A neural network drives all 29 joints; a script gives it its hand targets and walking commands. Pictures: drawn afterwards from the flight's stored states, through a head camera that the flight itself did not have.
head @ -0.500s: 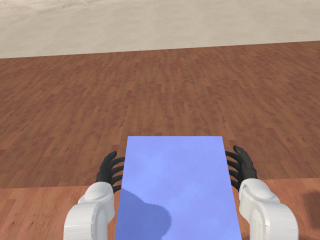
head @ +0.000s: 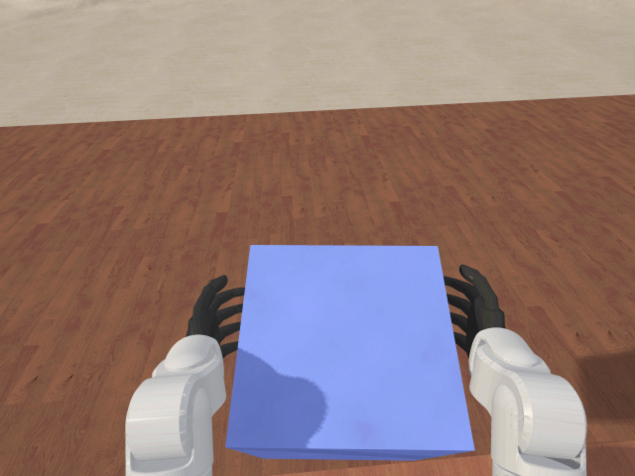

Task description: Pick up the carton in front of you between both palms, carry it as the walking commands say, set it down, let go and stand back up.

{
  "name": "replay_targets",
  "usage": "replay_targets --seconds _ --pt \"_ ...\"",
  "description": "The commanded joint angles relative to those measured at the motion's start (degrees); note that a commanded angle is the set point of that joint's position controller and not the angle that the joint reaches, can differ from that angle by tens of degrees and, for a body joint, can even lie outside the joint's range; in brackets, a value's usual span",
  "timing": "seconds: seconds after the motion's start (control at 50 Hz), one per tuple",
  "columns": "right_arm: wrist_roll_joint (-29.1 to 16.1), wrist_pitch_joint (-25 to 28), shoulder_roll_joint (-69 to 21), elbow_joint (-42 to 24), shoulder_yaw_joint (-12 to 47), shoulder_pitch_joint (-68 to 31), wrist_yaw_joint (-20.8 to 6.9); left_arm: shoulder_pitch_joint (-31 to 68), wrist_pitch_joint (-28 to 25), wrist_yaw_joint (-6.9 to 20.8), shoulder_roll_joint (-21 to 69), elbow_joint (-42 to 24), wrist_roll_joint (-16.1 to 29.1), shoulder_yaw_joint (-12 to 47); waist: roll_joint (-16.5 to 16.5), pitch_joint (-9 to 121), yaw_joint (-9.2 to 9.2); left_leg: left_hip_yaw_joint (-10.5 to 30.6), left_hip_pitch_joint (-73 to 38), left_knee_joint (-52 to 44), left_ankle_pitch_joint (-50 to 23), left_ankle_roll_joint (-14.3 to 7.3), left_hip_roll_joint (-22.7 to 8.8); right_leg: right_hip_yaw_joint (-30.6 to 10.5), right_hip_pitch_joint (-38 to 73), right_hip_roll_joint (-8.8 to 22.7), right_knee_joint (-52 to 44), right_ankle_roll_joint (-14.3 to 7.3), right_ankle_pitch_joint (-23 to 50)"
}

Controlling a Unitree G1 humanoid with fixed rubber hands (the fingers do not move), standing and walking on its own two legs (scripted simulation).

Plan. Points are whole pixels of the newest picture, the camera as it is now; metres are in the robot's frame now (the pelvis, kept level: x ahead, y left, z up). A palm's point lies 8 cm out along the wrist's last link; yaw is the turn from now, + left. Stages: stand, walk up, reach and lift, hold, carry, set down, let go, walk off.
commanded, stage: carry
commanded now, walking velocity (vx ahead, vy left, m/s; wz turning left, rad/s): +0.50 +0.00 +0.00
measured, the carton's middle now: (340, 364) +0.27 +0.00 +0.02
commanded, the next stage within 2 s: none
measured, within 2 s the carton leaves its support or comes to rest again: neither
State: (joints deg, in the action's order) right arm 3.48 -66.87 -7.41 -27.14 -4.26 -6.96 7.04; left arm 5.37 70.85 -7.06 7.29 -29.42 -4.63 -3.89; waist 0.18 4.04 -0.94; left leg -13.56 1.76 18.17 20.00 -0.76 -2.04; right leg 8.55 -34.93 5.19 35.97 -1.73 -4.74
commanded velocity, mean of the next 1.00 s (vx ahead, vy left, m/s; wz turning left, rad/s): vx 0.50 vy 0.00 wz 0.00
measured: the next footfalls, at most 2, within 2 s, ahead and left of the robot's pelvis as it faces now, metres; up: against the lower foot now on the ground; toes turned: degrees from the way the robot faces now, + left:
right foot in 0.08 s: +0.24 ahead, -0.10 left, +0.00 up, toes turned -9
left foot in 0.56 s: +0.52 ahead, +0.05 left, -0.03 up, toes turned +6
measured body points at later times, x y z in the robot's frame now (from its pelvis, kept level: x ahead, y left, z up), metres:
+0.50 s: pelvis +0.32 -0.03 -0.01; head +0.38 -0.03 +0.43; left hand +0.67 +0.13 +0.08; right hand +0.68 -0.17 +0.08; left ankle +0.45 +0.08 -0.72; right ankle +0.21 -0.09 -0.74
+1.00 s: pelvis +0.68 -0.02 -0.07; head +0.71 -0.02 +0.38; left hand +1.02 +0.12 +0.04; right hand +1.02 -0.18 +0.05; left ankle +0.50 +0.04 -0.76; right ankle +0.81 -0.08 -0.79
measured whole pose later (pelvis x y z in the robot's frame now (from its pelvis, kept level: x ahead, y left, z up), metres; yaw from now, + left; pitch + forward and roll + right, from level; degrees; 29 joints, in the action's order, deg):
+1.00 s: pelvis +0.68 -0.02 -0.07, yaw +1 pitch +5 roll +1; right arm 1.6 -61.7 -6.4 -11.7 -11.2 -25.7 8.7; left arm 22.9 65.4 -7.3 7.3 -16.0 -5.2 -11.7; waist 1.1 1.1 -4.3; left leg -6.5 7.2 39.9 26.6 -4.4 3.7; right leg 6.7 -29.0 -1.3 23.0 -4.5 12.5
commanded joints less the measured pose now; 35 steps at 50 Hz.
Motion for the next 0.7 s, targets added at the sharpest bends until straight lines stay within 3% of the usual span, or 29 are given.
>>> replay_targets --seconds 0.0,0.02,0.04,0.06,0.08,0.1,0.12,0.14,0.16,0.18,0.2,0.26,0.34,0.4,0.46,0.5,0.52,0.54,0.56,0.58,0.6,0.62,0.64,0.68 --pt "-18.5 -1.0 -39.1 1.0 36.9 -28.4 -8.1 35.5 -2.8 7.0 38.2 -1.8 19.2 37.4 -9.2 7.6 -1.10 5.3 -4.6 -0.6 -26.4 -6.2 -12.4 2.5 3.7 -2.1 -3.2 -1.8 1.8" --pt "-18.0 -1.1 -38.0 2.7 36.1 -30.6 -7.5 36.6 -2.8 6.5 36.6 0.5 18.8 36.0 -8.9 8.7 -0.46 4.2 -3.8 3.8 -30.5 -5.6 -11.8 3.9 8.2 -3.5 -4.0 -2.3 -0.2" --pt "-17.5 -1.2 -37.0 4.3 35.5 -33.0 -6.9 37.4 -2.8 6.1 35.6 3.1 18.3 34.5 -6.9 11.0 1.62 1.5 -1.6 11.9 -34.8 -4.0 -10.0 6.6 16.5 -6.1 -6.4 -2.3 -2.0" --pt "-17.1 -1.3 -36.3 6.0 34.9 -35.1 -6.2 38.2 -2.9 5.7 34.6 5.7 17.8 32.8 -2.5 15.3 3.48 -0.1 4.2 24.0 -32.7 -2.2 -7.1 5.3 28.9 -6.2 -6.7 -2.1 -5.4" --pt "-17.1 -1.5 -36.0 7.6 34.5 -37.3 -5.6 39.2 -3.0 5.2 33.0 7.5 17.2 31.1 7.7 19.5 4.63 0.8 15.7 40.7 -17.6 -0.1 -3.2 -16.0 38.4 7.5 -11.9 -4.6 -15.3" --pt "-17.4 -1.4 -37.4 8.6 34.2 -38.9 -5.2 41.8 -3.3 4.8 32.8 9.2 17.4 30.9 19.9 21.1 4.99 6.2 33.9 54.2 9.2 1.1 5.1 -39.8 48.4 17.7 -19.3 -12.0 -15.9" --pt "-18.1 -1.2 -38.7 10.1 34.1 -40.6 -4.9 41.9 -3.5 4.7 35.0 10.1 18.3 31.1 16.6 21.4 4.19 12.8 38.4 61.7 9.7 -0.7 2.0 -38.8 48.5 17.8 -19.3 -12.9 -11.1" --pt "-18.4 -0.7 -41.5 10.9 33.6 -42.6 -4.9 44.9 -4.2 4.9 38.1 9.9 19.6 31.7 12.6 21.4 4.50 14.2 39.8 64.0 7.5 -2.1 0.2 -33.2 46.5 15.9 -16.4 -12.5 -2.9" --pt "-18.6 0.0 -44.3 11.5 33.4 -44.7 -5.0 48.6 -4.9 5.3 41.2 9.5 20.8 32.7 5.7 21.2 4.02 14.8 40.2 62.5 4.2 -3.0 -1.4 -27.8 44.2 14.4 -14.6 -11.4 1.9" --pt "-18.7 0.8 -46.6 12.1 33.3 -46.5 -5.3 52.9 -5.7 5.8 44.2 9.0 21.9 33.8 2.9 20.9 3.75 15.1 39.2 59.2 1.2 -3.1 -2.7 -23.4 41.1 13.4 -14.4 -10.2 5.2" --pt "-18.6 1.6 -48.3 12.6 33.3 -48.8 -5.6 56.6 -6.6 6.2 46.5 8.8 22.8 34.7 3.4 21.7 3.23 15.0 37.6 56.6 -0.6 -3.0 -3.2 -20.6 39.5 12.5 -14.9 -9.3 4.7" --pt "-18.3 3.6 -50.6 13.7 33.5 -53.6 -5.7 62.8 -8.6 6.9 49.6 9.7 24.5 35.7 4.2 22.2 2.82 13.3 38.4 50.8 -1.9 -2.2 -2.9 -16.3 38.3 11.4 -14.8 -10.4 6.3" --pt "-17.8 4.5 -49.8 14.4 33.3 -54.4 -4.9 62.5 -9.2 6.5 48.6 11.6 23.9 34.8 4.9 21.1 4.27 10.4 41.9 36.4 -5.6 -1.2 -2.1 -12.2 42.0 9.2 -13.3 -11.2 15.0" --pt "-17.7 4.1 -48.8 14.0 33.2 -52.8 -4.7 59.8 -8.6 6.1 47.2 12.0 22.8 34.0 6.1 20.5 5.31 6.6 36.8 23.4 -14.8 -1.7 0.9 -7.2 43.4 5.4 -10.6 -9.2 24.7" --pt "-17.4 2.9 -47.6 13.5 32.9 -50.4 -5.1 56.1 -7.5 5.9 46.4 12.3 21.3 33.6 7.2 19.0 6.34 4.6 32.7 12.3 -21.4 -3.0 2.4 -4.7 46.5 4.2 -6.8 -7.5 29.5" --pt "-17.2 2.1 -46.6 13.4 32.4 -49.0 -5.6 54.4 -6.7 5.9 46.1 12.7 20.5 33.7 7.5 19.8 4.48 3.4 23.2 5.8 -24.8 -4.3 3.9 -3.2 45.5 3.8 -0.4 -5.4 34.7" --pt "-17.0 1.8 -46.1 13.8 32.1 -47.8 -5.8 54.2 -6.3 6.0 46.1 12.9 20.2 34.0 5.9 22.1 1.63 2.3 13.2 2.7 -27.8 -4.5 4.3 -0.8 42.4 2.6 7.2 -3.6 33.5" --pt "-16.7 1.6 -45.5 13.8 31.8 -46.8 -6.0 54.4 -6.1 6.1 45.8 13.0 20.1 34.4 2.4 23.6 -0.62 6.1 2.0 5.3 -28.0 -3.7 -0.3 -0.6 32.7 1.4 15.6 -2.2 20.4" --pt "-16.5 1.1 -44.2 14.0 31.0 -45.8 -6.2 54.6 -5.7 6.1 45.6 13.2 20.0 34.4 -5.1 26.0 -0.35 18.2 -10.1 14.6 -43.2 -2.8 -10.9 -2.3 19.4 -1.0 24.2 -1.5 -5.6" --pt "-16.0 1.2 -42.6 15.3 30.4 -46.6 -6.0 53.3 -5.1 5.9 46.9 14.1 19.5 34.1 -17.7 29.1 -2.72 40.8 -22.5 10.4 -38.4 -13.4 -20.8 -4.5 0.1 -9.9 38.0 0.2 -26.5" --pt "-17.1 1.2 -44.3 15.1 31.5 -45.8 -6.1 55.2 -5.0 5.8 46.5 12.5 19.9 34.3 -18.3 28.8 -3.45 44.8 -23.4 8.1 -31.8 -16.3 -20.7 -8.1 -6.5 -8.9 44.5 -1.2 -27.6" --pt "-18.1 1.5 -46.2 13.6 32.1 -47.2 -6.6 57.4 -5.3 5.6 47.5 11.7 20.1 34.6 -13.5 25.4 -3.41 39.5 -20.3 8.5 -34.8 -15.0 -17.8 -9.1 -9.1 -6.9 44.0 -2.0 -26.0" --pt "-19.6 1.8 -48.4 12.2 33.5 -49.9 -7.1 58.6 -5.8 5.5 48.6 11.3 20.2 34.5 -6.3 23.6 -3.11 35.0 -16.5 8.7 -38.5 -13.6 -16.7 -9.7 -8.9 -5.0 40.7 -1.8 -22.9" --pt "-22.3 2.8 -52.1 10.1 36.3 -55.2 -8.0 59.1 -7.0 5.5 50.2 11.1 19.7 34.1 -3.4 22.7 -2.19 29.4 -11.0 7.5 -40.9 -12.1 -14.7 -9.5 -6.5 -3.3 32.8 -1.3 -18.5"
